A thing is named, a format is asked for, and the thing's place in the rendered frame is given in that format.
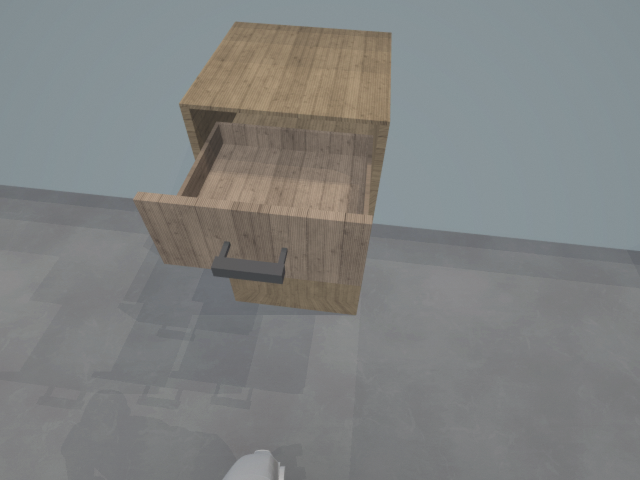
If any robot left thigh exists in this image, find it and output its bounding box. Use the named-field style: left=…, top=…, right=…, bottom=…
left=222, top=453, right=286, bottom=480

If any drawer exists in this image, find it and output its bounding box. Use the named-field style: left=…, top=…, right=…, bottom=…
left=133, top=122, right=373, bottom=286

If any cabinet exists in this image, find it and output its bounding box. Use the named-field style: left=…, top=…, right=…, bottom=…
left=179, top=22, right=392, bottom=315

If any handle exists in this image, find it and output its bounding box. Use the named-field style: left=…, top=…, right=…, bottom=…
left=211, top=241, right=288, bottom=284

